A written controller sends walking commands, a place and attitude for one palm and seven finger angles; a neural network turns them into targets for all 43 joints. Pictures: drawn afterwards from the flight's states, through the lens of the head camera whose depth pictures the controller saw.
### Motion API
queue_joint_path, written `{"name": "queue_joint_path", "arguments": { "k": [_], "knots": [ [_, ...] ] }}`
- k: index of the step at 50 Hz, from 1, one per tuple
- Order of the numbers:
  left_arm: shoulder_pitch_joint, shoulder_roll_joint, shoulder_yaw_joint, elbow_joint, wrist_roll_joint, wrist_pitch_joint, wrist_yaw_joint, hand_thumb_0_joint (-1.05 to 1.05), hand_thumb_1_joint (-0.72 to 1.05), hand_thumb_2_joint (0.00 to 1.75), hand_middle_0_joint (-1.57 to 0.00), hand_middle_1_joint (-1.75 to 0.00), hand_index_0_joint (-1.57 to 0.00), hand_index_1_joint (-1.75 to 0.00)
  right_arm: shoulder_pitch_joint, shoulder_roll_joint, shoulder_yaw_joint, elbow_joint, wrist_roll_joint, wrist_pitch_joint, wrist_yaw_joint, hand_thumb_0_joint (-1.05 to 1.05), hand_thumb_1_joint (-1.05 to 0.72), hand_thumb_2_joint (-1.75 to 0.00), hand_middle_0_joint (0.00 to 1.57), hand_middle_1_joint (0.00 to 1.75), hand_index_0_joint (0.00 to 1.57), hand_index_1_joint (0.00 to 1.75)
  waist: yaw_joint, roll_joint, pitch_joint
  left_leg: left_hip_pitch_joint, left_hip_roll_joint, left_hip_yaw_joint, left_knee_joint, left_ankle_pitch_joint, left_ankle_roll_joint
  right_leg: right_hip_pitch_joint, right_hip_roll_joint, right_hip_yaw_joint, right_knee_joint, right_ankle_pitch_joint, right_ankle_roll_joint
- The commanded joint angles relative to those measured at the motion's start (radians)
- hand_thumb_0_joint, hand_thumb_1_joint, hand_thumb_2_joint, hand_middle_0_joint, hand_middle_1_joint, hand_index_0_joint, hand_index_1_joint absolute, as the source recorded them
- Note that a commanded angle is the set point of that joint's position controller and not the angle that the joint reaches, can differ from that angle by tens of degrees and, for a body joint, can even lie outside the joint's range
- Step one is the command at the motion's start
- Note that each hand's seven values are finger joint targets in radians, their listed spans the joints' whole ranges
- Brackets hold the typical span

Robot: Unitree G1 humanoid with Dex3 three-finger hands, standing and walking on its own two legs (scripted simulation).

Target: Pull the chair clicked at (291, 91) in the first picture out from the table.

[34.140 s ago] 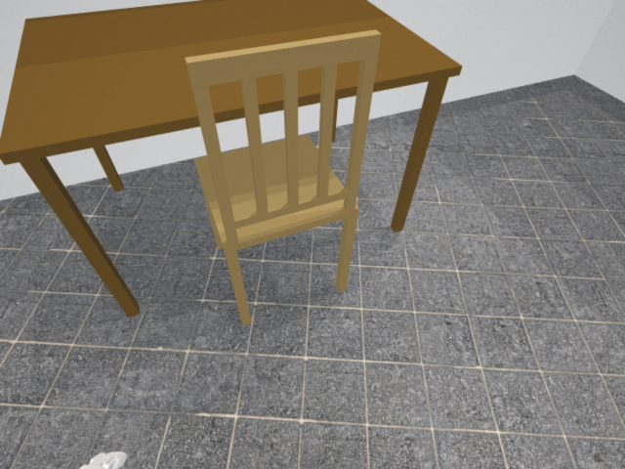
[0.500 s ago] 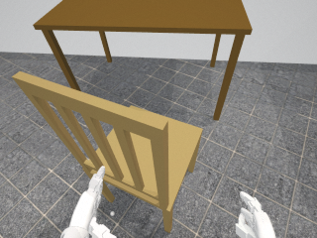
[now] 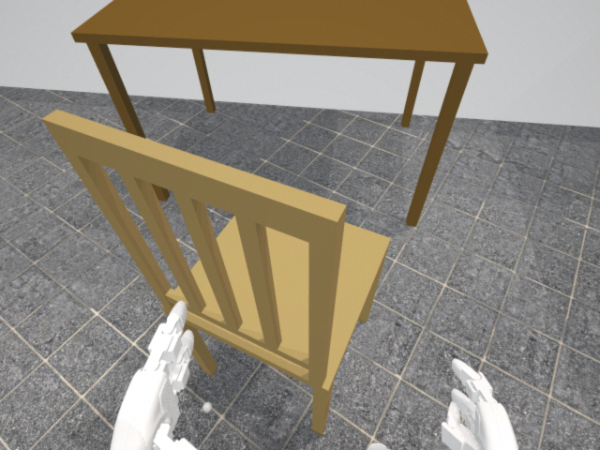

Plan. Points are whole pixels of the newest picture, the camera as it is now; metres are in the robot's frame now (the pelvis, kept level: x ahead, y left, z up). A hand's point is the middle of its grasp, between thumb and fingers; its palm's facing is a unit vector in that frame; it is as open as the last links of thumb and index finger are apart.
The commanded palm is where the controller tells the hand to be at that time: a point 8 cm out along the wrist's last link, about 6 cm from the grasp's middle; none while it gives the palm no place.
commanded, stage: draw the hand back to the body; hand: left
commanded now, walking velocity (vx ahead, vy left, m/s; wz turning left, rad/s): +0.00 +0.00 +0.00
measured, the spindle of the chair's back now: (216, 272) +0.37 +0.15 +0.00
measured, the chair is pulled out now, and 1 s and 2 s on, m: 0.59 0.59 0.59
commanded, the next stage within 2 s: step back with the hand held close in 1.44 s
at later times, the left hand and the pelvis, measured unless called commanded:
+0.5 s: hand (123, 366) +0.19 +0.18 +0.13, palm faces +0.18 -0.94 -0.29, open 16.6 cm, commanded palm +0.14 +0.24 +0.14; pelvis +0.01 +0.00 +0.02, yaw +0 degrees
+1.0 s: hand (27, 291) +0.22 +0.25 +0.20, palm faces +0.43 -0.78 -0.45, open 10.3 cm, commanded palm +0.17 +0.29 +0.23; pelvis +0.03 +0.00 +0.05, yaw -1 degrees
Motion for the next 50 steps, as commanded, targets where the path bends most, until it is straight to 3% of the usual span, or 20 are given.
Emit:
{"name": "queue_joint_path", "arguments": {
  "k": [1,3,4,8,10,13,17,18,19,20,21,23,25,28,32,33,37,41,49,50],
  "knots": [
    [-0.033,0.063,0.104,-0.240,-0.037,-0.252,-0.047,0.00,-0.55,0.20,0.00,0.00,0.00,0.00,-0.086,-0.088,-0.052,-0.127,0.008,-0.086,0.013,0.00,-0.90,-0.90,0.20,0.30,0.20,0.30,-0.002,-0.028,-0.085,-0.030,-0.005,-0.040,-0.134,0.264,-0.030,0.076,0.033,-0.001,-0.088,0.120,-0.016],
    [-0.020,0.070,0.112,-0.172,-0.025,-0.304,-0.085,0.00,-0.55,0.20,0.00,0.00,0.00,0.00,-0.105,-0.090,-0.063,-0.115,0.011,-0.081,0.029,0.00,-0.90,-0.90,0.20,0.30,0.20,0.30,-0.004,-0.033,-0.067,-0.063,0.001,-0.038,-0.117,0.245,-0.028,0.056,0.032,0.007,-0.074,0.099,-0.018],
    [0.006,0.064,0.100,-0.165,-0.023,-0.297,-0.106,0.00,-0.55,0.20,0.00,0.00,0.00,0.00,-0.109,-0.094,-0.063,-0.130,0.013,-0.076,0.034,0.00,-0.90,-0.90,0.20,0.30,0.20,0.30,0.000,-0.018,-0.079,-0.057,0.002,-0.034,-0.128,0.235,-0.026,0.070,0.027,0.010,-0.079,0.093,-0.018],
    [0.062,0.111,0.170,-0.195,-0.046,-0.171,-0.144,0.00,-0.55,0.20,0.00,0.00,0.00,0.00,-0.147,-0.099,-0.066,-0.173,0.029,-0.048,0.021,0.00,-0.90,-0.90,0.20,0.30,0.20,0.30,0.019,-0.042,-0.135,-0.031,0.008,-0.032,-0.174,0.220,-0.014,0.168,0.018,0.015,-0.123,0.083,-0.011],
    [0.011,0.147,0.217,-0.281,-0.076,-0.137,-0.139,0.00,-0.55,0.20,0.00,0.00,0.00,0.00,-0.147,-0.095,-0.061,-0.181,0.031,-0.044,0.004,0.00,-0.90,-0.90,0.20,0.30,0.20,0.30,0.015,-0.064,-0.138,-0.018,0.010,-0.037,-0.191,0.215,-0.009,0.199,0.016,0.016,-0.147,0.077,-0.005],
    [-0.015,0.197,0.301,-0.355,-0.107,-0.147,-0.108,0.00,-0.55,0.20,0.00,0.00,0.00,0.00,-0.139,-0.083,-0.056,-0.157,0.033,-0.055,-0.015,0.00,-0.90,-0.90,0.20,0.30,0.20,0.30,0.025,-0.058,-0.128,0.019,0.012,-0.043,-0.202,0.271,-0.009,0.221,0.023,0.009,-0.167,0.129,-0.006],
    [-0.042,0.160,0.288,-0.330,-0.135,-0.175,-0.121,0.00,-0.41,0.27,-0.02,-0.03,-0.02,-0.03,-0.121,-0.084,-0.048,-0.116,0.037,-0.084,-0.013,0.00,-0.90,-0.90,0.20,0.30,0.20,0.30,0.003,-0.032,-0.078,0.072,0.016,-0.047,-0.219,0.303,-0.016,0.208,0.029,-0.005,-0.194,0.169,-0.003],
    [-0.042,0.162,0.291,-0.299,-0.131,-0.168,-0.131,0.00,-0.37,0.29,-0.02,-0.04,-0.02,-0.04,-0.131,-0.088,-0.048,-0.107,0.040,-0.092,-0.014,0.00,-0.90,-0.90,0.20,0.30,0.20,0.30,0.002,-0.007,-0.063,0.082,0.017,-0.044,-0.224,0.303,-0.014,0.212,0.027,0.000,-0.208,0.166,-0.004],
    [0.036,0.288,0.329,-0.297,0.030,-0.083,0.019,0.00,-0.33,0.31,-0.03,-0.05,-0.03,-0.05,-0.097,-0.077,-0.049,-0.116,0.010,-0.049,-0.037,0.00,-0.90,-0.90,0.20,0.30,0.20,0.30,0.072,0.039,-0.083,0.111,0.041,-0.041,-0.295,0.305,-0.018,0.327,-0.001,0.066,-0.250,0.178,-0.029],
    [0.066,0.187,0.271,-0.338,0.048,-0.042,0.075,0.00,-0.30,0.32,-0.04,-0.05,-0.04,-0.05,-0.087,-0.065,-0.043,-0.136,0.006,-0.031,-0.039,0.00,-0.90,-0.90,0.20,0.30,0.20,0.30,0.038,0.044,-0.029,0.125,0.036,-0.036,-0.313,0.302,-0.024,0.323,-0.006,0.052,-0.268,0.192,-0.026],
    [0.068,0.156,0.248,-0.322,0.057,-0.023,0.097,0.00,-0.26,0.34,-0.04,-0.06,-0.04,-0.06,-0.091,-0.068,-0.045,-0.130,0.004,-0.021,-0.038,0.00,-0.90,-0.90,0.20,0.30,0.20,0.30,0.031,0.005,-0.012,0.130,0.040,-0.038,-0.317,0.306,-0.025,0.327,-0.010,0.040,-0.275,0.201,-0.024],
    [0.064,0.170,0.261,-0.307,0.077,0.004,0.134,0.00,-0.19,0.37,-0.05,-0.08,-0.05,-0.08,-0.112,-0.074,-0.044,-0.116,0.000,0.004,-0.041,0.00,-0.90,-0.90,0.20,0.30,0.20,0.30,0.038,-0.011,0.004,0.160,0.046,-0.040,-0.343,0.353,-0.019,0.371,-0.008,0.036,-0.300,0.238,-0.026],
    [0.026,0.220,0.300,-0.326,0.087,0.008,0.163,0.00,-0.12,0.41,-0.06,-0.09,-0.06,-0.09,-0.123,-0.078,-0.041,-0.109,-0.008,0.015,-0.047,0.00,-0.90,-0.90,0.20,0.30,0.20,0.30,0.040,-0.045,0.015,0.195,0.048,-0.038,-0.372,0.351,-0.016,0.404,-0.010,0.034,-0.331,0.249,-0.024],
    [-0.066,0.279,0.349,-0.345,0.098,0.010,0.191,0.00,-0.01,0.46,-0.07,-0.11,-0.07,-0.11,-0.140,-0.086,-0.032,-0.096,-0.012,0.012,-0.057,0.00,-0.90,-0.90,0.20,0.30,0.20,0.30,0.042,-0.028,0.051,0.242,0.045,-0.037,-0.417,0.337,-0.013,0.435,-0.011,0.043,-0.390,0.231,-0.028],
    [-0.116,0.290,0.387,-0.343,0.101,0.003,0.206,0.00,0.14,0.53,-0.10,-0.14,-0.10,-0.14,-0.147,-0.083,-0.025,-0.068,-0.018,0.001,-0.055,0.00,-0.90,-0.90,0.20,0.30,0.20,0.30,0.047,0.015,0.056,0.330,0.044,-0.035,-0.472,0.368,-0.011,0.471,-0.013,0.046,-0.432,0.255,-0.028],
    [-0.126,0.303,0.402,-0.338,0.103,0.005,0.209,0.00,0.17,0.55,-0.10,-0.15,-0.10,-0.15,-0.154,-0.085,-0.023,-0.060,-0.017,-0.002,-0.053,0.00,-0.90,-0.90,0.20,0.30,0.20,0.30,0.051,0.058,0.058,0.339,0.042,-0.036,-0.486,0.383,-0.015,0.491,-0.013,0.047,-0.443,0.261,-0.031],
    [-0.120,0.282,0.414,-0.305,0.100,-0.002,0.209,0.00,0.32,0.62,-0.12,-0.18,-0.12,-0.18,-0.165,-0.087,-0.027,-0.035,-0.023,-0.007,-0.039,0.00,-0.90,-0.90,0.20,0.30,0.20,0.30,0.055,0.012,0.065,0.393,0.051,-0.036,-0.526,0.469,-0.017,0.530,-0.008,0.038,-0.456,0.331,-0.026],
    [-0.141,0.317,0.485,-0.266,0.093,-0.009,0.207,0.00,0.47,0.69,-0.14,-0.21,-0.14,-0.21,-0.180,-0.093,-0.037,-0.015,-0.026,0.006,-0.031,0.00,-0.90,-0.90,0.20,0.30,0.20,0.30,0.061,-0.040,0.070,0.410,0.052,-0.026,-0.555,0.491,-0.013,0.576,-0.005,0.046,-0.485,0.374,-0.023],
    [-0.233,0.383,0.591,-0.278,0.085,-0.033,0.207,0.00,0.75,0.83,-0.18,-0.27,-0.18,-0.27,-0.192,-0.093,-0.038,0.010,-0.025,0.010,-0.020,0.00,-0.90,-0.90,0.20,0.30,0.20,0.30,0.064,0.051,0.066,0.467,0.050,-0.016,-0.589,0.542,-0.016,0.621,-0.004,0.061,-0.524,0.421,-0.025],
    [-0.242,0.392,0.604,-0.272,0.081,-0.035,0.208,0.00,0.79,0.85,-0.19,-0.28,-0.19,-0.28,-0.192,-0.093,-0.040,0.012,-0.025,0.010,-0.019,0.00,-0.90,-0.90,0.20,0.30,0.20,0.30,0.065,0.035,0.066,0.473,0.053,-0.015,-0.591,0.544,-0.015,0.622,-0.004,0.059,-0.528,0.422,-0.023]
  ]
}}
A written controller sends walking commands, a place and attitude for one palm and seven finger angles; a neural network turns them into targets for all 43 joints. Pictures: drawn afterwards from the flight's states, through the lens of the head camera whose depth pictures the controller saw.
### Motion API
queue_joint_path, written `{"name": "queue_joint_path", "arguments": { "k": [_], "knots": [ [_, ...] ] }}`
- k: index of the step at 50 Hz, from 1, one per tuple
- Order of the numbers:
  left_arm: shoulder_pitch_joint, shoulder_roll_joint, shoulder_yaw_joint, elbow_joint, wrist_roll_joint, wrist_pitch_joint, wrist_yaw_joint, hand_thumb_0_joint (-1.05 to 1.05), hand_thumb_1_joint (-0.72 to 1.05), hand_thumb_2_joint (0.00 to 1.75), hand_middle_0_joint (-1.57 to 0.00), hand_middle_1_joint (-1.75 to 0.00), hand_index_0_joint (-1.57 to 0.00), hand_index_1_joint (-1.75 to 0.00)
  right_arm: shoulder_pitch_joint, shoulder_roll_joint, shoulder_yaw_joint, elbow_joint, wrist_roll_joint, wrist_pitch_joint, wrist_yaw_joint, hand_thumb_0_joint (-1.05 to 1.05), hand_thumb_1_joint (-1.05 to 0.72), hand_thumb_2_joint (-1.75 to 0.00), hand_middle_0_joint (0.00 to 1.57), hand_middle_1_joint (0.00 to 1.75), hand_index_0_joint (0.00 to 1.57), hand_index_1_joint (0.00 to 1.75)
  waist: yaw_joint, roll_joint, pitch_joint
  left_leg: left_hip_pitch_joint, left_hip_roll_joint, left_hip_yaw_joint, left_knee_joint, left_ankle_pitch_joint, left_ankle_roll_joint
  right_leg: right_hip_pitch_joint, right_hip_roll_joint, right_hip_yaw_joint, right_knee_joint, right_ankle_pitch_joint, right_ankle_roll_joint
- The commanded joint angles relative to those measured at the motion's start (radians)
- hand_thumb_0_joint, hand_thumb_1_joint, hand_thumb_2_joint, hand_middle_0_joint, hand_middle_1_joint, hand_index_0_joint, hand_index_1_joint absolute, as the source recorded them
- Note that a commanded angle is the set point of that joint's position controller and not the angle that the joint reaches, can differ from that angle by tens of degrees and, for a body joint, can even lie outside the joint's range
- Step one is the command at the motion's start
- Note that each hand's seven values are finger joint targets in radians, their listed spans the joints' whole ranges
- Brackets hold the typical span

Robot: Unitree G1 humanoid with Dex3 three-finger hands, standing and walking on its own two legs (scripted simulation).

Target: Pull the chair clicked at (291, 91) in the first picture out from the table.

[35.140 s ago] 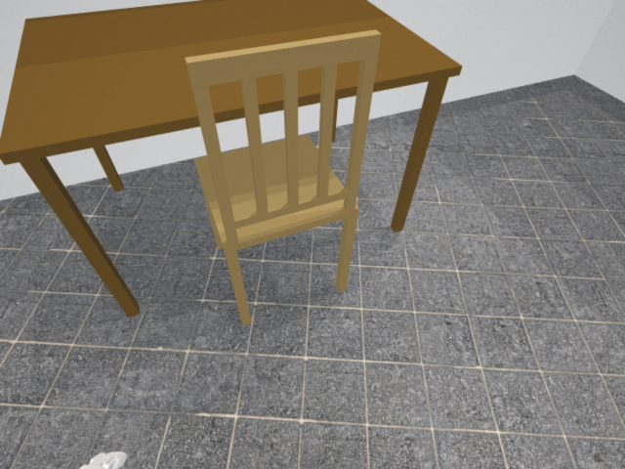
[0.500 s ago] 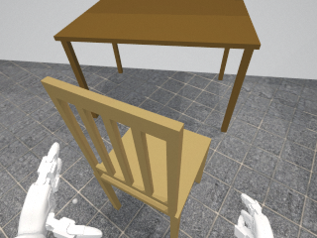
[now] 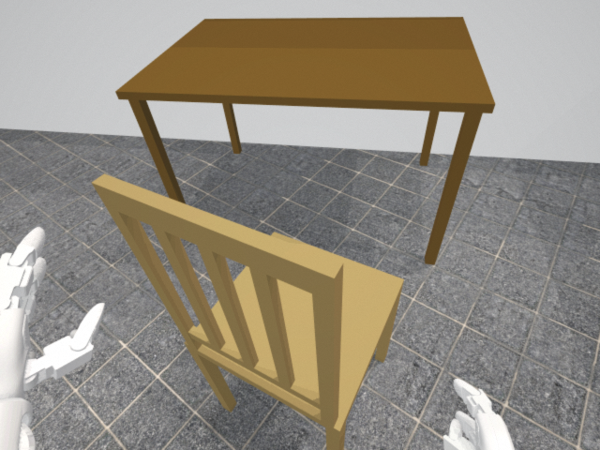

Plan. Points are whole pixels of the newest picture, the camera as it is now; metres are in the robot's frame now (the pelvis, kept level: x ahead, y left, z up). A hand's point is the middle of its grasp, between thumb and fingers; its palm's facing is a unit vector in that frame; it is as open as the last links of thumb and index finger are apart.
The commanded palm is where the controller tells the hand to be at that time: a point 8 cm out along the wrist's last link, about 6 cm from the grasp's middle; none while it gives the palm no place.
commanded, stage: draw the hand back to the body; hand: left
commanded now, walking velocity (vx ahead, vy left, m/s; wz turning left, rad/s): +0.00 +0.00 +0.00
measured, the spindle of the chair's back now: (234, 314) +0.34 +0.17 -0.06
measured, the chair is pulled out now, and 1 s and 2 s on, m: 0.59 0.59 0.59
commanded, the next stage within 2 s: step back with the hand held close in 0.44 s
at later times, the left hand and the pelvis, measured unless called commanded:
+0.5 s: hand (55, 324) +0.19 +0.27 +0.17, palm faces +0.48 -0.77 -0.43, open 7.4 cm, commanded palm +0.14 +0.31 +0.18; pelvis -0.01 +0.00 +0.00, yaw -1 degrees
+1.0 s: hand (46, 343) +0.17 +0.27 +0.16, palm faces +0.36 -0.76 -0.54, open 7.4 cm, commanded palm +0.11 +0.31 +0.18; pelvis -0.04 +0.02 +0.00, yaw -2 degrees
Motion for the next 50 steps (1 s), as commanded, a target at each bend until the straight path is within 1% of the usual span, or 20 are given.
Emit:
{"name": "queue_joint_path", "arguments": {
  "k": [1,3,5,9,14,18,19,23,27,28,29,30,32,34,37,39,42,43,45,50],
  "knots": [
    [-0.113,0.215,0.193,-0.212,-0.003,-0.075,0.019,0.00,0.83,0.87,-0.19,-0.29,-0.19,-0.29,-0.120,-0.089,-0.032,-0.149,0.005,-0.058,-0.005,0.00,-0.90,-0.90,0.20,0.30,0.20,0.30,0.005,-0.015,-0.066,-0.053,0.041,-0.028,-0.083,0.362,-0.004,0.108,-0.035,0.051,-0.075,0.269,-0.022],
    [-0.134,0.237,0.222,-0.196,-0.005,-0.076,0.019,0.00,0.90,0.90,-0.20,-0.30,-0.20,-0.30,-0.121,-0.094,-0.035,-0.140,0.005,-0.060,-0.005,0.00,-0.90,-0.90,0.20,0.30,0.20,0.30,0.005,-0.016,-0.069,-0.047,0.042,-0.027,-0.085,0.380,-0.004,0.122,-0.035,0.054,-0.083,0.289,-0.022],
    [-0.094,0.174,0.175,-0.139,-0.009,-0.073,0.010,0.00,0.90,0.90,-0.20,-0.30,-0.20,-0.30,-0.123,-0.094,-0.039,-0.140,0.005,-0.051,0.001,0.00,-0.90,-0.90,0.20,0.30,0.20,0.30,0.001,-0.056,-0.034,-0.051,0.045,-0.022,-0.094,0.372,-0.001,0.104,-0.033,0.046,-0.084,0.277,-0.018],
    [-0.081,0.151,0.148,-0.114,-0.012,-0.071,-0.002,0.00,0.90,0.90,-0.20,-0.30,-0.20,-0.30,-0.130,-0.103,-0.045,-0.140,0.007,-0.034,0.007,0.00,-0.90,-0.90,0.20,0.30,0.20,0.30,-0.001,-0.061,-0.023,-0.061,0.044,-0.016,-0.104,0.355,0.003,0.107,-0.034,0.047,-0.091,0.267,-0.015],
    [-0.110,0.218,0.195,-0.216,-0.007,-0.087,0.005,0.00,0.90,0.90,-0.20,-0.30,-0.20,-0.30,-0.133,-0.098,-0.043,-0.147,0.003,-0.045,0.009,0.00,-0.90,-0.90,0.20,0.30,0.20,0.30,0.011,0.006,-0.101,-0.034,0.040,-0.025,-0.105,0.376,-0.002,0.146,-0.035,0.056,-0.086,0.278,-0.019],
    [-0.121,0.234,0.210,-0.235,-0.006,-0.083,0.012,0.00,0.90,0.90,-0.20,-0.30,-0.20,-0.30,-0.133,-0.096,-0.040,-0.143,0.005,-0.054,0.005,0.00,-0.90,-0.90,0.20,0.30,0.20,0.30,0.008,0.014,-0.080,-0.041,0.040,-0.029,-0.106,0.374,-0.009,0.140,-0.030,0.059,-0.093,0.272,-0.024],
    [-0.120,0.211,0.194,-0.215,-0.007,-0.082,0.010,0.00,0.90,0.90,-0.20,-0.30,-0.20,-0.30,-0.132,-0.094,-0.038,-0.142,0.006,-0.053,0.004,0.00,-0.90,-0.90,0.20,0.30,0.20,0.30,0.003,-0.017,-0.057,-0.042,0.042,-0.030,-0.111,0.362,-0.009,0.125,-0.027,0.056,-0.094,0.256,-0.022],
    [-0.127,0.187,0.178,-0.145,-0.008,-0.072,0.005,0.00,0.90,0.90,-0.20,-0.30,-0.20,-0.30,-0.135,-0.098,-0.039,-0.137,0.010,-0.046,0.004,0.00,-0.90,-0.90,0.20,0.30,0.20,0.30,-0.001,-0.021,0.014,-0.069,0.045,-0.028,-0.125,0.301,-0.007,0.090,-0.025,0.052,-0.111,0.194,-0.022],
    [-0.118,0.181,0.171,-0.142,-0.012,-0.078,0.001,0.00,0.90,0.90,-0.20,-0.30,-0.20,-0.30,-0.134,-0.102,-0.042,-0.144,0.007,-0.042,0.008,0.00,-0.90,-0.90,0.20,0.30,0.20,0.30,0.003,-0.049,-0.016,-0.066,0.044,-0.027,-0.126,0.287,0.001,0.101,-0.027,0.051,-0.104,0.186,-0.019],
    [-0.126,0.143,0.121,-0.147,-0.009,-0.076,-0.006,0.00,0.90,0.90,-0.20,-0.30,-0.20,-0.30,-0.139,-0.105,-0.039,-0.147,0.005,-0.043,0.010,0.00,-0.90,-0.90,0.20,0.30,0.20,0.30,-0.004,-0.046,-0.008,-0.067,0.042,-0.026,-0.126,0.291,0.000,0.099,-0.029,0.049,-0.104,0.192,-0.018],
    [-0.257,0.298,0.265,-0.206,-0.015,-0.124,-0.003,0.00,0.90,0.90,-0.20,-0.30,-0.20,-0.30,-0.121,-0.126,-0.048,-0.176,0.017,-0.021,0.008,0.00,-0.90,-0.90,0.20,0.30,0.20,0.30,-0.029,-0.075,0.099,-0.128,0.075,-0.021,-0.123,0.168,0.016,-0.020,-0.078,0.191,-0.168,0.208,-0.017],
    [-0.165,0.219,0.216,-0.124,-0.006,-0.129,-0.009,0.00,0.90,0.90,-0.20,-0.30,-0.20,-0.30,-0.114,-0.108,-0.049,-0.153,0.011,-0.009,0.007,0.00,-0.90,-0.90,0.20,0.30,0.20,0.30,-0.038,-0.098,0.074,-0.111,0.070,-0.028,-0.110,0.129,0.018,-0.026,-0.097,0.195,-0.181,0.176,-0.022],
    [-0.096,0.174,0.174,-0.128,0.006,-0.124,-0.010,0.00,0.90,0.90,-0.20,-0.30,-0.20,-0.30,-0.119,-0.113,-0.048,-0.173,0.003,0.012,0.013,0.00,-0.90,-0.90,0.20,0.30,0.20,0.30,-0.041,-0.108,0.034,-0.095,0.074,-0.034,-0.117,0.169,0.020,-0.002,-0.099,0.189,-0.160,0.215,-0.020],
    [-0.078,0.188,0.184,-0.175,0.012,-0.138,-0.004,0.00,0.90,0.90,-0.20,-0.30,-0.20,-0.30,-0.127,-0.116,-0.051,-0.182,0.001,0.021,0.011,0.00,-0.90,-0.90,0.20,0.30,0.20,0.30,-0.036,-0.041,-0.032,-0.092,0.089,-0.033,-0.128,0.238,0.021,0.043,-0.102,0.169,-0.108,0.289,-0.016],
    [-0.002,0.212,0.216,-0.224,0.015,-0.142,0.010,0.00,0.90,0.90,-0.20,-0.30,-0.20,-0.30,-0.130,-0.108,-0.056,-0.205,0.003,0.033,0.012,0.00,-0.90,-0.90,0.20,0.30,0.20,0.30,-0.032,-0.046,-0.154,-0.074,0.112,-0.045,-0.100,0.402,0.021,0.106,-0.103,0.142,-0.038,0.422,-0.007],
    [0.028,0.231,0.235,-0.269,0.015,-0.145,0.016,0.00,0.90,0.90,-0.20,-0.30,-0.20,-0.30,-0.134,-0.101,-0.060,-0.214,0.006,0.040,0.010,0.00,-0.90,-0.90,0.20,0.30,0.20,0.30,-0.034,-0.022,-0.188,-0.080,0.121,-0.054,-0.086,0.467,0.016,0.117,-0.106,0.135,-0.008,0.463,-0.007],
    [0.076,0.253,0.270,-0.284,0.010,-0.147,0.024,0.00,0.90,0.90,-0.20,-0.30,-0.20,-0.30,-0.135,-0.093,-0.068,-0.220,0.009,0.050,0.007,0.00,-0.90,-0.90,0.20,0.30,0.20,0.30,-0.035,-0.049,-0.203,-0.119,0.131,-0.062,-0.065,0.500,0.012,0.118,-0.109,0.129,0.022,0.492,-0.007],
    [0.086,0.265,0.282,-0.281,0.010,-0.145,0.026,0.00,0.90,0.90,-0.20,-0.30,-0.20,-0.30,-0.137,-0.097,-0.072,-0.216,0.011,0.051,0.005,0.00,-0.90,-0.90,0.20,0.30,0.20,0.30,-0.037,-0.016,-0.202,-0.125,0.130,-0.069,-0.066,0.507,0.012,0.115,-0.112,0.131,0.027,0.493,-0.010],
    [0.096,0.249,0.275,-0.277,0.008,-0.146,0.027,0.00,0.90,0.90,-0.20,-0.30,-0.20,-0.30,-0.131,-0.093,-0.074,-0.216,0.010,0.054,0.002,0.00,-0.90,-0.90,0.20,0.30,0.20,0.30,-0.040,-0.031,-0.182,-0.148,0.140,-0.070,-0.065,0.514,0.011,0.095,-0.103,0.122,0.045,0.469,-0.007],
    [0.080,0.217,0.246,-0.230,0.007,-0.135,0.028,0.00,0.90,0.90,-0.20,-0.30,-0.20,-0.30,-0.121,-0.101,-0.074,-0.207,0.006,0.056,-0.002,0.00,-0.90,-0.90,0.20,0.30,0.20,0.30,-0.044,-0.011,-0.104,-0.251,0.161,-0.092,-0.100,0.379,0.025,0.057,-0.087,0.121,0.060,0.319,-0.003]
  ]
}}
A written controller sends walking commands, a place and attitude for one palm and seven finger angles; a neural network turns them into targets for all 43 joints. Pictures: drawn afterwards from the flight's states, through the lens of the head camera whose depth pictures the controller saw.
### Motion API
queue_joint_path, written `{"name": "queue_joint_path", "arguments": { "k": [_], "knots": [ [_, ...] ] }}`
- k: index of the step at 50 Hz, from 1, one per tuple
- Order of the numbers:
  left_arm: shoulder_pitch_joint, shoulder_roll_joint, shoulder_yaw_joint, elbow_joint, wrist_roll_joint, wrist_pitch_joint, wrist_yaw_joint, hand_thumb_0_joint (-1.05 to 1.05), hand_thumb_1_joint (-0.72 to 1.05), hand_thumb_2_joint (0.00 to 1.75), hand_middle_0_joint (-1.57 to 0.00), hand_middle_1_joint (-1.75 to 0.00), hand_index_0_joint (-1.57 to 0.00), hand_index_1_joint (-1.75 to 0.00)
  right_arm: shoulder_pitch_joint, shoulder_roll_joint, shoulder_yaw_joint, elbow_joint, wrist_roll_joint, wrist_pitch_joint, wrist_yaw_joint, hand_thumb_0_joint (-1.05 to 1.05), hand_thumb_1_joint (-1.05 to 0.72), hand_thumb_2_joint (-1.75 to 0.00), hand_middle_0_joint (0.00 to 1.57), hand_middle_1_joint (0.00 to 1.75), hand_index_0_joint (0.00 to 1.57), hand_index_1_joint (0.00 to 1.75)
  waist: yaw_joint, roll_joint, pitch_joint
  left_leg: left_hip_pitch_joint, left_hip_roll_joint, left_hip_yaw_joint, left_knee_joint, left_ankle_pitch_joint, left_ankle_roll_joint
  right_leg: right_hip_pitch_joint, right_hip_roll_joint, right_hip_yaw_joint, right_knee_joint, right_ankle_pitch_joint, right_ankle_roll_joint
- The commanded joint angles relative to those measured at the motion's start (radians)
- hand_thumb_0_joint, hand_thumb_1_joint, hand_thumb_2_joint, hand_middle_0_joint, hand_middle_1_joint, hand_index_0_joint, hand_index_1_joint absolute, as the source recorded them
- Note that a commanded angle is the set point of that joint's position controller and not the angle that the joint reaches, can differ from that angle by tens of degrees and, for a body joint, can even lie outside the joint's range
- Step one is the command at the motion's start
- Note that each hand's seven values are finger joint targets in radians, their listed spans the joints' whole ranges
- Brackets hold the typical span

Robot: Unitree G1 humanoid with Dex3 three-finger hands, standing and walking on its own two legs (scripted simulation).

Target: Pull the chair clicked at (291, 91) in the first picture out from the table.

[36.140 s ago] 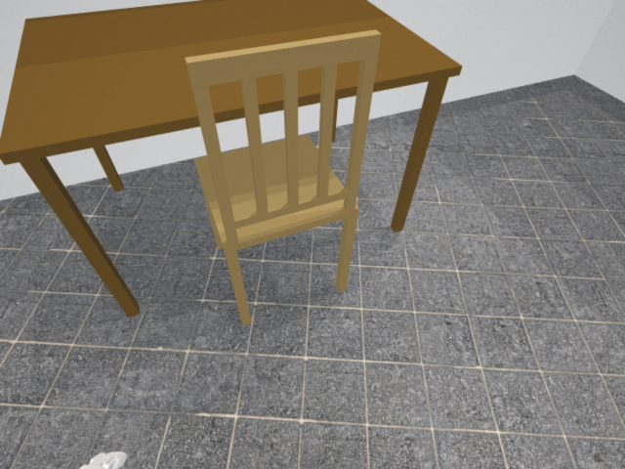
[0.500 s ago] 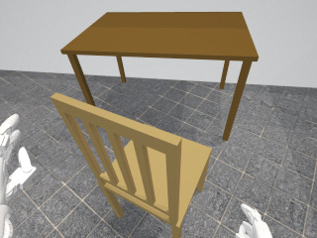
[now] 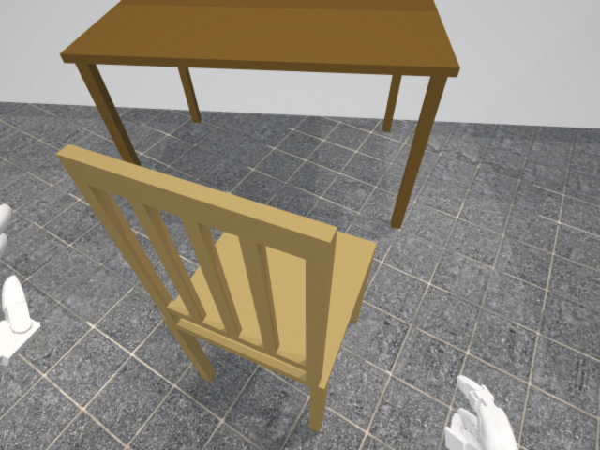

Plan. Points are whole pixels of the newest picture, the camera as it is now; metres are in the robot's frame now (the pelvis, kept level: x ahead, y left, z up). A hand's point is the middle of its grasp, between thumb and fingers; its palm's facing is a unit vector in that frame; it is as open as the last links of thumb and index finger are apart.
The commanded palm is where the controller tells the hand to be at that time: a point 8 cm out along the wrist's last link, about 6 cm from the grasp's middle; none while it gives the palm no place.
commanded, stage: step back with the hand held close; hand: left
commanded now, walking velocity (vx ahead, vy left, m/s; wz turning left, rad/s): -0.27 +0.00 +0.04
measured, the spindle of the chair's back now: (218, 285) +0.37 +0.16 -0.06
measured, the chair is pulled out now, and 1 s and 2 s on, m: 0.59 0.59 0.59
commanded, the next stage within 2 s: stop stepping back and stand still in 1.46 s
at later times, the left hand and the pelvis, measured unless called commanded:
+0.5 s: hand out of the picture +0.15 +0.26 +0.16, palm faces +0.47 -0.72 -0.51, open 7.4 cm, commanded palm +0.09 +0.29 +0.18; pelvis -0.05 -0.01 -0.01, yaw +1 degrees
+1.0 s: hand (19, 374) +0.15 +0.24 +0.17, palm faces +0.47 -0.72 -0.51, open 7.4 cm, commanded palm +0.09 +0.27 +0.18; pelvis -0.05 -0.03 -0.01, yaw +1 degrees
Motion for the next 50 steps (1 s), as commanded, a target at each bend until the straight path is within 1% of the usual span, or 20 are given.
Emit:
{"name": "queue_joint_path", "arguments": {
  "k": [1,7,8,10,13,18,22,25,26,31,34,37,39,41,43,44,46,47,49,50],
  "knots": [
    [-0.002,0.123,0.117,-0.147,-0.001,-0.042,0.024,0.00,0.90,0.90,-0.20,-0.30,-0.20,-0.30,-0.095,-0.113,-0.031,-0.160,0.001,-0.055,-0.013,0.00,-0.90,-0.90,0.20,0.30,0.20,0.30,0.020,0.063,-0.131,-0.163,0.193,-0.146,-0.122,0.265,0.004,0.188,-0.061,0.066,0.049,0.214,-0.023],
    [-0.101,0.128,0.088,-0.184,0.011,-0.043,0.031,0.00,0.90,0.90,-0.20,-0.30,-0.20,-0.30,-0.072,-0.126,-0.022,-0.170,-0.001,-0.068,-0.016,0.00,-0.90,-0.90,0.20,0.30,0.20,0.30,0.017,0.001,-0.059,-0.306,0.153,-0.152,-0.120,-0.135,0.019,0.153,-0.071,0.136,-0.022,0.002,-0.031],
    [-0.117,0.163,0.114,-0.188,0.016,-0.044,0.037,0.00,0.90,0.90,-0.20,-0.30,-0.20,-0.30,-0.070,-0.126,-0.023,-0.165,-0.003,-0.070,-0.020,0.00,-0.90,-0.90,0.20,0.30,0.20,0.30,0.017,-0.013,-0.052,-0.298,0.141,-0.150,-0.110,-0.170,0.017,0.127,-0.081,0.158,-0.059,-0.043,-0.037],
    [-0.140,0.151,0.099,-0.204,0.016,-0.052,0.038,0.00,0.90,0.90,-0.20,-0.30,-0.20,-0.30,-0.061,-0.125,-0.018,-0.169,-0.005,-0.077,-0.017,0.00,-0.90,-0.90,0.20,0.30,0.20,0.30,0.014,-0.041,-0.044,-0.271,0.116,-0.142,-0.070,-0.239,0.015,0.059,-0.097,0.194,-0.131,-0.183,-0.044],
    [-0.140,0.180,0.124,-0.221,0.023,-0.067,0.045,0.00,0.90,0.90,-0.20,-0.30,-0.20,-0.30,-0.057,-0.131,-0.015,-0.165,-0.010,-0.087,-0.017,0.00,-0.90,-0.90,0.20,0.30,0.20,0.30,0.014,0.000,-0.053,-0.253,0.116,-0.153,-0.067,-0.260,0.016,0.023,-0.100,0.201,-0.169,-0.286,-0.050],
    [-0.077,0.168,0.148,-0.220,0.023,-0.083,0.052,0.00,0.90,0.90,-0.20,-0.30,-0.20,-0.30,-0.059,-0.132,-0.014,-0.172,-0.004,-0.104,-0.014,0.00,-0.90,-0.90,0.20,0.30,0.20,0.30,0.019,0.088,-0.098,-0.350,0.169,-0.200,-0.152,-0.226,0.028,0.157,-0.048,0.114,-0.027,-0.137,-0.026],
    [-0.055,0.151,0.152,-0.207,0.022,-0.086,0.046,0.00,0.90,0.90,-0.20,-0.30,-0.20,-0.30,-0.060,-0.134,-0.024,-0.174,-0.004,-0.106,-0.007,0.00,-0.90,-0.90,0.20,0.30,0.20,0.30,0.020,0.083,-0.109,-0.430,0.189,-0.195,-0.147,-0.191,0.036,0.222,-0.040,0.105,0.066,0.008,-0.023],
    [-0.069,0.145,0.155,-0.208,0.031,-0.093,0.045,0.00,0.90,0.90,-0.20,-0.30,-0.20,-0.30,-0.061,-0.138,-0.029,-0.172,-0.002,-0.113,-0.007,0.00,-0.90,-0.90,0.20,0.30,0.20,0.30,0.019,0.111,-0.083,-0.562,0.212,-0.212,-0.169,-0.303,0.055,0.281,-0.028,0.101,0.143,-0.001,-0.018],
    [-0.069,0.147,0.157,-0.205,0.032,-0.094,0.046,0.00,0.90,0.90,-0.20,-0.30,-0.20,-0.30,-0.056,-0.135,-0.032,-0.169,-0.001,-0.115,-0.006,0.00,-0.90,-0.90,0.20,0.30,0.20,0.30,0.019,0.070,-0.080,-0.561,0.204,-0.207,-0.146,-0.294,0.053,0.272,-0.033,0.112,0.138,0.021,-0.021],
    [-0.091,0.163,0.146,-0.220,0.021,-0.098,0.046,0.00,0.90,0.90,-0.20,-0.30,-0.20,-0.30,-0.036,-0.131,-0.040,-0.138,-0.015,-0.113,0.002,0.00,-0.90,-0.90,0.20,0.30,0.20,0.30,0.006,-0.113,-0.101,-0.325,0.090,-0.148,0.052,-0.230,0.007,0.027,-0.147,0.260,-0.112,-0.083,-0.083],
    [-0.074,0.178,0.149,-0.249,0.018,-0.102,0.053,0.00,0.90,0.90,-0.20,-0.30,-0.20,-0.30,-0.042,-0.124,-0.036,-0.122,-0.020,-0.105,0.007,0.00,-0.90,-0.90,0.20,0.30,0.20,0.30,0.005,-0.118,-0.144,-0.215,0.082,-0.151,0.093,-0.166,0.002,-0.030,-0.189,0.261,-0.170,-0.138,-0.108],
    [-0.037,0.191,0.177,-0.291,0.022,-0.122,0.052,0.00,0.90,0.90,-0.20,-0.30,-0.20,-0.30,-0.060,-0.131,-0.035,-0.120,-0.021,-0.109,0.005,0.00,-0.90,-0.90,0.20,0.30,0.20,0.30,0.008,-0.001,-0.183,-0.224,0.147,-0.207,-0.031,-0.025,0.023,0.037,-0.105,0.159,-0.047,-0.036,-0.061],
    [0.001,0.183,0.192,-0.292,0.026,-0.127,0.047,0.00,0.90,0.90,-0.20,-0.30,-0.20,-0.30,-0.078,-0.130,-0.033,-0.134,-0.015,-0.114,-0.001,0.00,-0.90,-0.90,0.20,0.30,0.20,0.30,0.012,0.150,-0.205,-0.371,0.245,-0.258,-0.146,-0.025,0.048,0.177,-0.023,0.061,0.150,-0.006,-0.025],
    [-0.019,0.179,0.210,-0.290,0.030,-0.129,0.043,0.00,0.90,0.90,-0.20,-0.30,-0.20,-0.30,-0.091,-0.119,-0.035,-0.144,-0.015,-0.125,-0.009,0.00,-0.90,-0.90,0.20,0.30,0.20,0.30,0.012,0.231,-0.167,-0.515,0.310,-0.286,-0.200,-0.072,0.080,0.246,0.018,0.037,0.305,-0.037,-0.011],
    [-0.031,0.198,0.229,-0.265,0.024,-0.129,0.044,0.00,0.90,0.90,-0.20,-0.30,-0.20,-0.30,-0.088,-0.109,-0.043,-0.121,-0.020,-0.136,-0.015,0.00,-0.90,-0.90,0.20,0.30,0.20,0.30,0.015,0.191,-0.152,-0.461,0.321,-0.279,-0.152,0.097,0.082,0.177,0.016,0.052,0.324,-0.103,-0.015],
    [-0.031,0.166,0.195,-0.272,0.013,-0.134,0.035,0.00,0.90,0.90,-0.20,-0.30,-0.20,-0.30,-0.070,-0.106,-0.042,-0.111,-0.021,-0.143,-0.012,0.00,-0.90,-0.90,0.20,0.30,0.20,0.30,0.015,0.129,-0.137,-0.376,0.315,-0.277,-0.111,0.222,0.076,0.110,0.012,0.054,0.282,-0.135,-0.022],
    [-0.022,0.141,0.160,-0.264,0.003,-0.151,0.021,0.00,0.90,0.90,-0.20,-0.30,-0.20,-0.30,-0.048,-0.114,-0.045,-0.078,-0.027,-0.159,-0.004,0.00,-0.90,-0.90,0.20,0.30,0.20,0.30,0.013,0.118,-0.160,-0.115,0.314,-0.264,-0.042,0.569,0.067,0.000,0.005,0.024,0.145,-0.116,-0.025],
    [-0.036,0.137,0.148,-0.253,0.004,-0.156,0.015,0.00,0.90,0.90,-0.20,-0.30,-0.20,-0.30,-0.045,-0.115,-0.042,-0.061,-0.033,-0.164,-0.001,0.00,-0.90,-0.90,0.20,0.30,0.20,0.30,0.011,0.139,-0.164,-0.048,0.323,-0.259,-0.037,0.647,0.069,-0.021,0.006,0.018,0.111,-0.140,-0.022],
    [-0.080,0.120,0.110,-0.270,0.012,-0.164,0.008,0.00,0.90,0.90,-0.20,-0.30,-0.20,-0.30,-0.048,-0.117,-0.034,-0.049,-0.043,-0.169,0.007,0.00,-0.90,-0.90,0.20,0.30,0.20,0.30,0.010,0.180,-0.200,0.060,0.313,-0.239,0.023,0.821,0.058,-0.008,0.002,0.028,0.002,-0.001,-0.022],
    [-0.105,0.135,0.114,-0.283,0.017,-0.166,0.008,0.00,0.90,0.90,-0.20,-0.30,-0.20,-0.30,-0.057,-0.122,-0.033,-0.046,-0.046,-0.164,0.011,0.00,-0.90,-0.90,0.20,0.30,0.20,0.30,0.012,0.180,-0.230,0.081,0.300,-0.215,0.052,0.829,0.043,0.026,-0.006,0.031,-0.036,0.106,-0.022]
  ]
}}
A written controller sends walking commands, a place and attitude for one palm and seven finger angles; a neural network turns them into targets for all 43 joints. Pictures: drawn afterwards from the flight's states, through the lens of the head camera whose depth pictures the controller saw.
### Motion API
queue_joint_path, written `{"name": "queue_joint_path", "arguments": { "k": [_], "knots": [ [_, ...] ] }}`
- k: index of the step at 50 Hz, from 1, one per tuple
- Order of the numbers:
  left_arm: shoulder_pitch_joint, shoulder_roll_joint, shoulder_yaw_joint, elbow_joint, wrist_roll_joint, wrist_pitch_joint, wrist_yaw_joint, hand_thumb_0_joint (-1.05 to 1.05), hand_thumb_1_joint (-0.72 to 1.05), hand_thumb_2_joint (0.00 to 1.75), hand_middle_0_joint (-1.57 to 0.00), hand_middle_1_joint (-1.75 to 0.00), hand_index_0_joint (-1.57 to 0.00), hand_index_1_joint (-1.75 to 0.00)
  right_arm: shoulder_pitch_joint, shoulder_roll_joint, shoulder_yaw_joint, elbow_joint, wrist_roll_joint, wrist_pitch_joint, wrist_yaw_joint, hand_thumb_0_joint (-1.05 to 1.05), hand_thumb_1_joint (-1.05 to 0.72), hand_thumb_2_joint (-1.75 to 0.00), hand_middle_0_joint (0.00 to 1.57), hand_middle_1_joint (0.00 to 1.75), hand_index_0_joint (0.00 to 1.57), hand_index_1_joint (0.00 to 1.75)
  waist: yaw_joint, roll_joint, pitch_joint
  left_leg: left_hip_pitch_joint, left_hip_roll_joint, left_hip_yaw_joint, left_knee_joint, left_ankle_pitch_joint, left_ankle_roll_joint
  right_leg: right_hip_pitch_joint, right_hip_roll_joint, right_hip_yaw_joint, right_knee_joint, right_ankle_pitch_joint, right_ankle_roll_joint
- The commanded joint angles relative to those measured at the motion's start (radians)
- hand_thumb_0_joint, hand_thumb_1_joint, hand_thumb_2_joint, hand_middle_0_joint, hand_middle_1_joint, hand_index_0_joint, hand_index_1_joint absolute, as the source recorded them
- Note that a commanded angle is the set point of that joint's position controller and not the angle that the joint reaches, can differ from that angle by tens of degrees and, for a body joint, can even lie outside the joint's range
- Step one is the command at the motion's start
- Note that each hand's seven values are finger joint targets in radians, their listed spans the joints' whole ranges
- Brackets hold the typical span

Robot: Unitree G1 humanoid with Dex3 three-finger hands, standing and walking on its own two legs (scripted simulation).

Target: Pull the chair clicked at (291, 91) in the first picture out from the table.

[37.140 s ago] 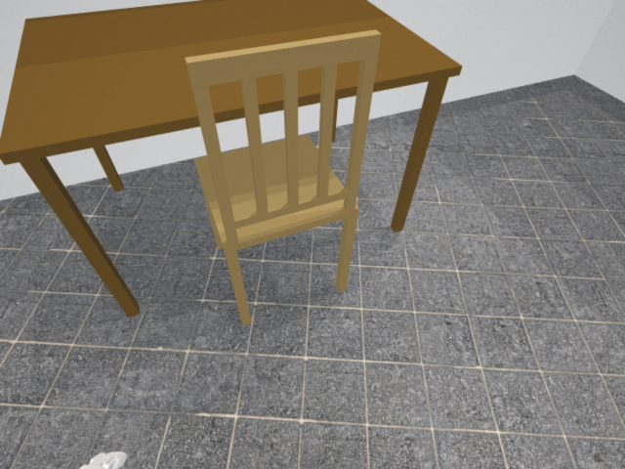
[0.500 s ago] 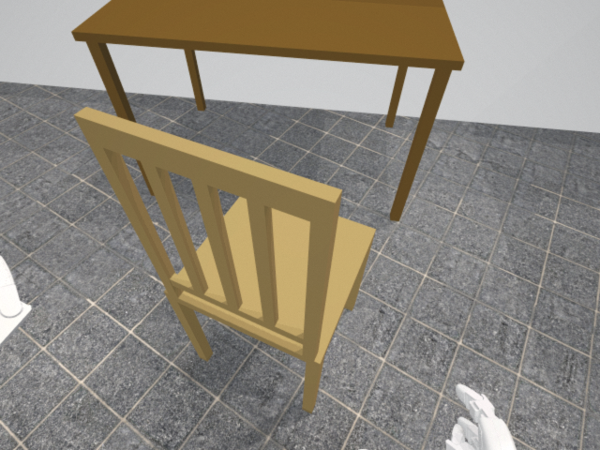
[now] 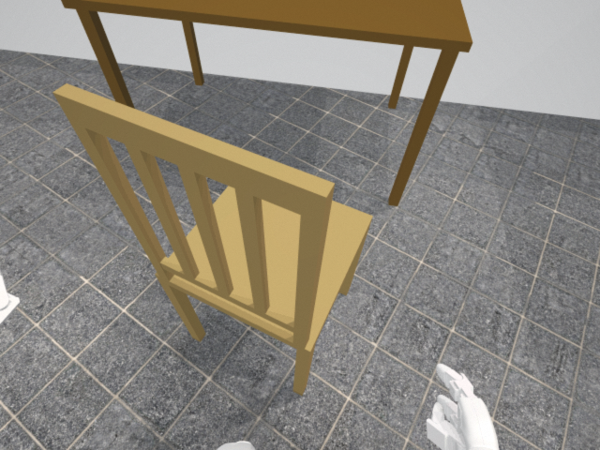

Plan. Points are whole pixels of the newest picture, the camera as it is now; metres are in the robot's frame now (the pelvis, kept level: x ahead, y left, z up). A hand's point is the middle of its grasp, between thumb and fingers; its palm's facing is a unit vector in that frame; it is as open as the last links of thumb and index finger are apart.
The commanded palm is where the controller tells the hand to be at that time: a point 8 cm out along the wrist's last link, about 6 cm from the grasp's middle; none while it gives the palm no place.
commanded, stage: step back with the hand held close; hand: left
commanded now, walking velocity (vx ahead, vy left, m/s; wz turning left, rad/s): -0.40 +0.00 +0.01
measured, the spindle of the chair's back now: (212, 241) +0.42 +0.19 -0.05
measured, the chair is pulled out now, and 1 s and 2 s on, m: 0.59 0.59 0.59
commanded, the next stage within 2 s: stop stepping back and stand still in 0.46 s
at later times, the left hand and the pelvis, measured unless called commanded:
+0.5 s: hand out of the picture +0.10 +0.22 +0.17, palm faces +0.40 -0.76 -0.52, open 7.4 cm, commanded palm +0.04 +0.27 +0.19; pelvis -0.10 -0.04 +0.00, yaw +1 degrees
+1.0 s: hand out of the picture -0.02 +0.21 +0.19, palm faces +0.47 -0.74 -0.48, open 7.4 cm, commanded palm -0.07 +0.25 +0.19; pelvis -0.19 -0.06 +0.01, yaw +4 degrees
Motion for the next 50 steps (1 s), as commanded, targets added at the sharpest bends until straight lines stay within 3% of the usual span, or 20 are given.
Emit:
{"name": "queue_joint_path", "arguments": {
  "k": [1,3,5,7,13,14,16,17,20,22,26,27,28,29,33,38,41,43,46,50],
  "knots": [
    [-0.061,0.142,0.042,-0.241,0.005,-0.068,-0.008,0.00,0.90,0.90,-0.20,-0.30,-0.20,-0.30,-0.032,-0.169,-0.057,-0.113,0.001,-0.049,-0.003,0.00,-0.90,-0.90,0.20,0.30,0.20,0.30,-0.020,0.170,-0.260,0.302,0.213,-0.147,-0.047,0.749,0.060,0.101,-0.063,0.031,-0.153,0.385,-0.006],
    [0.000,0.185,0.085,-0.227,-0.005,-0.062,-0.008,0.00,0.90,0.90,-0.20,-0.30,-0.20,-0.30,-0.041,-0.159,-0.071,-0.131,0.020,-0.034,-0.006,0.00,-0.90,-0.90,0.20,0.30,0.20,0.30,-0.017,0.000,-0.301,0.250,0.106,-0.060,0.067,0.477,0.016,0.147,-0.159,0.103,-0.185,0.733,-0.039],
    [0.036,0.184,0.094,-0.199,-0.017,-0.054,-0.007,0.00,0.90,0.90,-0.20,-0.30,-0.20,-0.30,-0.056,-0.147,-0.075,-0.166,0.027,-0.013,-0.006,0.00,-0.90,-0.90,0.20,0.30,0.20,0.30,-0.021,-0.148,-0.276,0.014,-0.038,-0.026,0.238,-0.144,-0.020,0.231,-0.348,0.274,-0.216,1.027,-0.128],
    [0.062,0.214,0.137,-0.190,-0.015,-0.048,0.000,0.00,0.90,0.90,-0.20,-0.30,-0.20,-0.30,-0.090,-0.126,-0.063,-0.185,0.029,0.008,-0.012,0.00,-0.90,-0.90,0.20,0.30,0.20,0.30,-0.013,-0.107,-0.244,-0.066,-0.020,-0.109,0.343,-0.272,-0.011,0.227,-0.393,0.257,-0.226,0.950,-0.152],
    [0.109,0.188,0.123,-0.157,-0.009,-0.034,0.011,0.00,0.90,0.90,-0.20,-0.30,-0.20,-0.30,-0.100,-0.108,-0.033,-0.175,0.021,0.059,-0.037,0.00,-0.90,-0.90,0.20,0.30,0.20,0.30,-0.047,-0.067,-0.193,0.084,-0.017,-0.014,-0.177,0.075,-0.020,0.210,-0.215,0.081,-0.094,0.820,-0.064],
    [0.102,0.169,0.091,-0.190,-0.014,-0.041,0.006,0.00,0.90,0.90,-0.20,-0.30,-0.20,-0.30,-0.071,-0.124,-0.041,-0.168,0.019,0.056,-0.036,0.00,-0.90,-0.90,0.20,0.30,0.20,0.30,-0.048,-0.021,-0.220,0.151,0.026,-0.030,-0.246,0.286,-0.006,0.208,-0.175,0.043,-0.043,0.732,-0.028],
    [0.090,0.176,0.087,-0.233,-0.012,-0.050,-0.003,0.00,0.90,0.90,-0.20,-0.30,-0.20,-0.30,-0.062,-0.154,-0.074,-0.177,0.027,0.024,-0.029,0.00,-0.90,-0.90,0.20,0.30,0.20,0.30,-0.028,0.175,-0.235,0.248,0.260,-0.209,-0.226,0.728,0.088,0.037,-0.065,0.029,0.112,0.170,0.028],
    [0.107,0.168,0.083,-0.236,-0.028,-0.060,-0.012,0.00,0.90,0.90,-0.20,-0.30,-0.20,-0.30,-0.042,-0.159,-0.083,-0.175,0.032,0.001,-0.017,0.00,-0.90,-0.90,0.20,0.30,0.20,0.30,-0.025,0.183,-0.240,0.271,0.304,-0.192,-0.231,0.763,0.117,-0.009,-0.042,0.055,0.196,-0.069,0.020],
    [0.059,0.197,0.124,-0.244,-0.028,-0.053,-0.009,0.00,0.90,0.90,-0.20,-0.30,-0.20,-0.30,-0.063,-0.152,-0.075,-0.156,0.008,-0.036,-0.014,0.00,-0.90,-0.90,0.20,0.30,0.20,0.30,-0.024,0.316,-0.162,0.128,0.308,-0.192,-0.229,0.714,0.149,-0.004,-0.044,0.041,0.220,-0.117,0.014],
    [-0.023,0.191,0.097,-0.293,-0.017,-0.069,-0.012,0.00,0.90,0.90,-0.20,-0.30,-0.20,-0.30,-0.051,-0.167,-0.071,-0.137,0.008,-0.058,-0.004,0.00,-0.90,-0.90,0.20,0.30,0.20,0.30,-0.024,0.296,-0.134,0.115,0.285,-0.169,-0.200,0.647,0.126,0.055,-0.050,0.036,0.118,-0.011,0.012],
    [-0.029,0.191,0.107,-0.233,-0.017,-0.085,-0.019,0.00,0.90,0.90,-0.20,-0.30,-0.20,-0.30,-0.050,-0.179,-0.064,-0.133,0.021,-0.103,0.001,0.00,-0.90,-0.90,0.20,0.30,0.20,0.30,-0.001,0.176,-0.110,-0.040,0.178,-0.117,-0.113,0.023,0.065,0.189,-0.056,-0.002,-0.124,0.185,0.018],
    [-0.047,0.206,0.116,-0.199,-0.012,-0.089,-0.019,0.00,0.90,0.90,-0.20,-0.30,-0.20,-0.30,-0.054,-0.170,-0.061,-0.136,0.022,-0.104,0.000,0.00,-0.90,-0.90,0.20,0.30,0.20,0.30,-0.011,0.066,-0.072,-0.059,0.101,-0.053,-0.030,-0.174,0.029,0.108,-0.114,0.061,-0.194,0.202,-0.008],
    [-0.056,0.223,0.113,-0.186,-0.012,-0.090,-0.013,0.00,0.90,0.90,-0.20,-0.30,-0.20,-0.30,-0.025,-0.165,-0.075,-0.138,0.030,-0.100,0.001,0.00,-0.90,-0.90,0.20,0.30,0.20,0.30,-0.018,-0.147,-0.104,-0.026,-0.042,0.008,0.179,-0.284,-0.024,-0.025,-0.260,0.324,-0.372,0.078,-0.061],
    [0.013,0.205,0.095,-0.112,-0.022,-0.058,-0.005,0.00,0.90,0.90,-0.20,-0.30,-0.20,-0.30,-0.007,-0.168,-0.099,-0.129,0.035,-0.077,0.008,0.00,-0.90,-0.90,0.20,0.30,0.20,0.30,-0.016,-0.240,-0.138,0.030,-0.067,-0.048,0.434,-0.257,-0.025,-0.094,-0.395,0.504,-0.495,-0.120,-0.103],
    [0.020,0.180,0.085,-0.037,-0.027,-0.006,-0.008,0.00,0.90,0.90,-0.20,-0.30,-0.20,-0.30,-0.041,-0.116,-0.023,-0.166,0.031,-0.007,-0.004,0.00,-0.90,-0.90,0.20,0.30,0.20,0.30,-0.052,-0.131,-0.146,0.074,-0.015,-0.023,0.371,-0.136,-0.024,-0.099,-0.271,0.234,-0.389,-0.237,-0.095],
    [-0.029,0.178,0.044,-0.027,0.006,-0.004,0.013,0.00,0.90,0.90,-0.20,-0.30,-0.20,-0.30,-0.011,-0.155,-0.026,-0.164,0.018,-0.032,-0.025,0.00,-0.90,-0.90,0.20,0.30,0.20,0.30,-0.036,-0.207,-0.094,0.156,-0.049,0.067,-0.102,-0.201,0.035,0.032,-0.243,0.233,-0.419,-0.265,-0.052],
    [-0.070,0.172,0.018,-0.146,0.016,-0.034,0.008,0.00,0.90,0.90,-0.20,-0.30,-0.20,-0.30,0.031,-0.166,-0.029,-0.177,0.010,-0.061,-0.019,0.00,-0.90,-0.90,0.20,0.30,0.20,0.30,-0.042,0.006,-0.102,0.205,-0.001,0.028,-0.421,-0.128,0.071,0.171,-0.174,0.184,-0.277,-0.106,-0.016],
    [-0.061,0.178,0.021,-0.205,0.024,-0.055,0.001,0.00,0.90,0.90,-0.20,-0.30,-0.20,-0.30,0.021,-0.182,-0.048,-0.202,0.021,-0.079,-0.009,0.00,-0.90,-0.90,0.20,0.30,0.20,0.30,-0.021,0.274,-0.085,0.210,0.133,-0.087,-0.480,-0.051,0.107,0.142,-0.050,0.070,-0.046,-0.001,0.013],
    [-0.050,0.196,0.062,-0.203,0.027,-0.047,-0.006,0.00,0.90,0.90,-0.20,-0.30,-0.20,-0.30,0.004,-0.146,-0.046,-0.171,0.029,-0.084,0.006,0.00,-0.90,-0.90,0.20,0.30,0.20,0.30,-0.033,0.371,-0.030,0.056,0.206,-0.111,-0.426,-0.048,0.149,0.054,-0.035,0.004,0.257,-0.082,0.028],
    [-0.112,0.188,0.076,-0.059,0.021,-0.049,-0.019,0.00,0.90,0.90,-0.20,-0.30,-0.20,-0.30,0.009,-0.183,-0.049,-0.146,0.039,-0.073,0.005,0.00,-0.90,-0.90,0.20,0.30,0.20,0.30,-0.022,0.071,0.084,-0.017,0.164,-0.079,-0.228,-0.059,0.102,0.169,-0.031,0.003,-0.146,0.050,0.006]
  ]
}}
